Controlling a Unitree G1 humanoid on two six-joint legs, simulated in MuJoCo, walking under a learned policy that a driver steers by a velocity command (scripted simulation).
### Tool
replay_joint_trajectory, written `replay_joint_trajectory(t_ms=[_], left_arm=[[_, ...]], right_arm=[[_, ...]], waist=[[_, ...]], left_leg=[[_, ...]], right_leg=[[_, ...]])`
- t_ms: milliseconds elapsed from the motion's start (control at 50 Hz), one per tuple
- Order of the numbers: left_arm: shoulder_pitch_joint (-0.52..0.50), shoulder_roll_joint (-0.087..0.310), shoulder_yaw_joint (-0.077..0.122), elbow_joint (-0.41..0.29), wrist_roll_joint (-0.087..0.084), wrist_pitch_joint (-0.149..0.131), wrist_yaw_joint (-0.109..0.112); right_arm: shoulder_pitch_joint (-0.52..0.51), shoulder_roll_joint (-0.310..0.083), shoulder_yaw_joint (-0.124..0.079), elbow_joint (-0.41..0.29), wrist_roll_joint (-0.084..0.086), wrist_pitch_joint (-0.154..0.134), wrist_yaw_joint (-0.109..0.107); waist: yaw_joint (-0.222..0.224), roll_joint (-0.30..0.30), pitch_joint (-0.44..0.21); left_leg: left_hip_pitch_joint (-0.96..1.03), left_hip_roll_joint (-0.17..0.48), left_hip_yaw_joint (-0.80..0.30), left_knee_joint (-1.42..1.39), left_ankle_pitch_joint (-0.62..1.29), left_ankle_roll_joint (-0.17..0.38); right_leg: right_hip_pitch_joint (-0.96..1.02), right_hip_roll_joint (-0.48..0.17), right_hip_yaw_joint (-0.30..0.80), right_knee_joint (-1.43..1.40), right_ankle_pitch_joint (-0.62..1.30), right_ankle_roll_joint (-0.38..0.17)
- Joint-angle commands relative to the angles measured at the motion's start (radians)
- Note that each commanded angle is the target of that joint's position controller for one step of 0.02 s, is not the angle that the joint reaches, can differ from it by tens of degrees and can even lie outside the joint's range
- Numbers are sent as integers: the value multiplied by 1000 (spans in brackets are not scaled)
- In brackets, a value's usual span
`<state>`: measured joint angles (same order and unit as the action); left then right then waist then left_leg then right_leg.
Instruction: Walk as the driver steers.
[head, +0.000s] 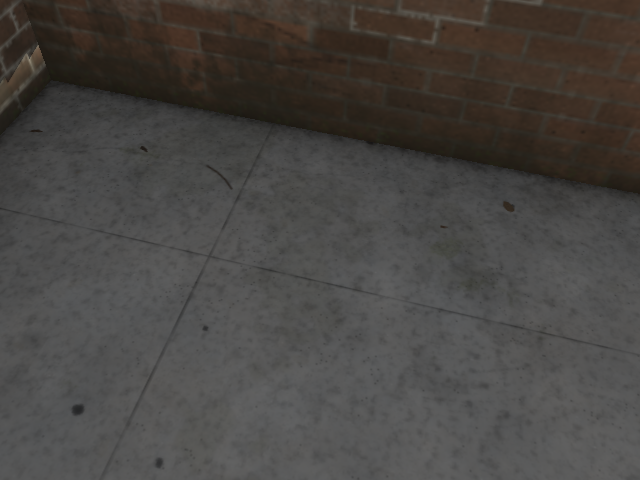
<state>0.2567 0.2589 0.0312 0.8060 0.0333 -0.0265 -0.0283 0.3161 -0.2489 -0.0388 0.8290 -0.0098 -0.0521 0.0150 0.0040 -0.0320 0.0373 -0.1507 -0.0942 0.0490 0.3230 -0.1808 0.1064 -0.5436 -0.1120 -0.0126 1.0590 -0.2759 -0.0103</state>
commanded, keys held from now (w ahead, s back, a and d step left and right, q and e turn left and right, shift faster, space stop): w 0.42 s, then no key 0.12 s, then e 0.46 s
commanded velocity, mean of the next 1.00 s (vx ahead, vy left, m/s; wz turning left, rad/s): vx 0.32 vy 0.00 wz -0.12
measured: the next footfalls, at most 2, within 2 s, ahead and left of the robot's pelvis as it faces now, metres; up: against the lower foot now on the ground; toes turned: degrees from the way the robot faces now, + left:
right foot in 0.32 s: +0.35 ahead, -0.13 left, +0.00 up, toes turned -3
left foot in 0.80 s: +0.51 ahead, +0.04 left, +0.00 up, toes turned -5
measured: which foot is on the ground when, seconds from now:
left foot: down 0.00-0.32, up 0.34-0.78, down 0.80-1.00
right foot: up 0.00-0.30, down 0.32-0.80, up 0.82-1.00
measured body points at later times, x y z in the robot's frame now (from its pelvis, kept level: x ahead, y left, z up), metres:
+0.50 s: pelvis +0.27 -0.06 +0.00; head +0.30 -0.07 +0.45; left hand +0.35 +0.21 -0.13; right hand +0.33 -0.32 -0.15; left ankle +0.22 +0.07 -0.66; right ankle +0.31 -0.13 -0.75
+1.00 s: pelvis +0.39 -0.03 -0.01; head +0.43 -0.01 +0.44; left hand +0.52 +0.23 -0.15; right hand +0.45 -0.31 -0.12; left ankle +0.47 +0.04 -0.75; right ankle +0.34 -0.14 -0.67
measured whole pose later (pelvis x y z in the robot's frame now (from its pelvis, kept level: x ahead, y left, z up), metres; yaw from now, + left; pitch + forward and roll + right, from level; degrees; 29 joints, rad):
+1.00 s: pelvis +0.39 -0.03 -0.01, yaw -12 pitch +0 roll -1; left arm 0.21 0.28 0.08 0.88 0.02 0.06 0.00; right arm 0.18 -0.23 -0.03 0.83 -0.02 -0.01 -0.06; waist 0.01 -0.04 0.07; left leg -0.29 0.02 0.13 0.44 -0.14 0.06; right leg -0.46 0.03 0.00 1.10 -0.45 0.01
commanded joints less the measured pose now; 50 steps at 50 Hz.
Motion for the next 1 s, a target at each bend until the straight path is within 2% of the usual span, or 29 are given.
replay_joint_trajectory(t_ms=[20,120,200,260,280,300,320,340,360,380,400,420,440,480,520,600,640,720,760,780,800,820,840,860,880,900,920,940,1000], left_arm=[[4,64,20,-42,5,6,-7],[-164,46,11,-87,-1,-2,-10],[-265,51,8,-123,-3,-9,-12],[-242,63,13,-125,-4,-18,-8],[-183,74,19,-106,-4,-22,-1],[-66,91,29,-69,-2,-28,9],[105,121,43,-14,10,-39,20],[256,221,68,8,35,-44,35],[262,280,83,21,21,-37,26],[164,209,70,14,-15,-31,19],[68,144,52,0,-22,-32,16],[21,101,40,0,-16,-37,13],[7,77,31,9,-20,-43,16],[31,60,22,37,-22,-62,17],[54,84,25,63,-26,-76,16],[71,81,16,97,-28,-60,20],[96,102,21,107,-27,-49,23],[113,122,35,113,-23,-22,31],[88,124,43,106,-22,-10,39],[58,128,47,98,-29,-5,42],[51,109,45,80,-38,-7,42],[95,44,31,46,-45,-9,45],[194,39,39,63,-41,17,55],[173,100,55,84,-18,37,56],[113,100,61,78,-9,48,48],[82,87,63,68,-10,60,41],[61,84,65,60,-5,72,35],[75,74,63,62,-2,83,30],[58,64,61,44,-11,99,23]], right_arm=[[31,-129,-31,-28,6,-27,-2],[106,-131,-29,16,5,-32,-3],[164,-138,-26,56,-5,-31,-13],[146,-158,-28,73,-11,-28,-24],[129,-169,-30,76,-14,-29,-26],[115,-178,-31,80,-15,-26,-26],[108,-170,-27,78,-11,-24,-26],[142,-104,-6,39,11,-29,-22],[236,-61,-5,46,21,-29,-17],[144,-131,-20,48,-7,-22,-22],[85,-124,-20,32,-6,-27,-14],[57,-105,-15,29,-5,-27,-10],[58,-94,-13,34,-15,-16,-7],[98,-65,-7,55,-26,8,-3],[92,-48,-5,57,-24,18,-2],[-39,-28,8,28,-21,23,-6],[-95,-31,11,15,-14,25,-15],[-132,-63,6,4,-5,22,-41],[-91,-77,-1,13,-3,14,-51],[-43,-83,-5,26,-7,4,-56],[17,-126,-18,37,-21,-11,-64],[66,-212,-35,20,-28,-18,-69],[50,-229,-45,14,8,6,-61],[18,-166,-32,-8,12,20,-60],[-57,-109,-17,-27,5,26,-64],[-120,-85,-8,-43,-6,35,-70],[-140,-82,-7,-48,-10,37,-76],[-145,-86,-8,-50,-15,39,-78],[-117,-102,-15,-43,-15,35,-76]], waist=[[7,82,16],[-40,85,45],[-67,89,66],[-36,97,59],[-7,106,26],[46,99,-40],[118,68,-141],[147,-69,-284],[91,-244,-361],[68,-70,-226],[36,-22,-100],[14,-1,-48],[-9,-20,-8],[-39,-29,-23],[-56,-25,-37],[-36,-61,-29],[-10,-71,-43],[13,-78,-46],[-5,-78,-36],[-37,-56,-35],[-51,20,-78],[-30,204,-173],[-23,326,-256],[-8,176,-218],[3,113,-127],[24,113,-76],[28,145,-46],[32,162,-46],[25,147,-75]], left_leg=[[23,266,-197,-203,267,131],[106,258,-152,-203,313,108],[205,286,-142,-170,394,95],[253,308,-129,-95,586,74],[256,303,-117,-23,735,59],[249,281,-96,122,843,44],[152,237,-59,332,760,25],[-106,155,-10,670,383,-6],[-375,-27,-53,937,-358,-26],[-450,48,-155,988,-291,-9],[-455,94,-138,944,-197,-7],[-427,131,-122,885,-145,-10],[-386,148,-107,845,-129,-24],[-296,144,-82,816,-130,-57],[-300,135,-62,765,-99,-80],[-299,132,-13,527,22,-111],[-279,113,-4,443,62,-115],[-264,90,-29,342,27,-104],[-210,85,-48,243,9,-88],[-130,90,-50,130,84,-78],[15,177,-117,72,298,-56],[185,435,-319,97,744,13],[217,563,-462,86,885,165],[151,531,-423,45,671,186],[50,466,-335,5,473,157],[-23,416,-263,-35,333,124],[-67,383,-207,-59,276,109],[-90,357,-157,-61,280,107],[-67,367,-99,-59,258,122]], right_leg=[[-88,-22,-4,-78,115,18],[-127,-1,-21,-297,261,17],[-117,34,-41,-420,261,-16],[-22,75,-57,-489,166,-62],[71,108,-70,-508,124,-80],[213,145,-87,-546,109,-101],[447,121,-59,-586,143,-132],[736,-140,256,-608,39,-205],[870,-328,693,-742,69,-314],[750,-267,625,-768,-8,-277],[599,-233,471,-797,10,-252],[508,-182,371,-835,74,-222],[437,-147,287,-849,247,-201],[374,-123,170,-841,625,-199],[377,-106,89,-828,845,-206],[377,-35,14,-802,926,-183],[402,-34,30,-768,928,-180],[452,-61,121,-680,851,-185],[451,-65,188,-623,745,-168],[422,-44,201,-565,649,-142],[350,11,185,-446,518,-106],[224,125,91,-211,79,-66],[106,246,8,-16,-433,-49],[77,187,51,114,-404,-46],[61,154,61,131,-317,-34],[62,127,60,114,-255,-17],[66,114,52,102,-206,2],[84,124,32,112,-176,19],[85,122,15,47,-147,40]])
